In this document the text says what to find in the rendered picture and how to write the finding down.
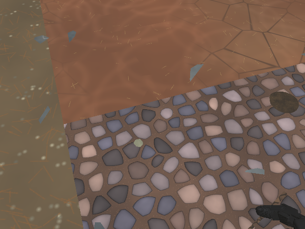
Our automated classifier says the robot right hand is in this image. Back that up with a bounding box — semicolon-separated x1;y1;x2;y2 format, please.
255;203;305;229

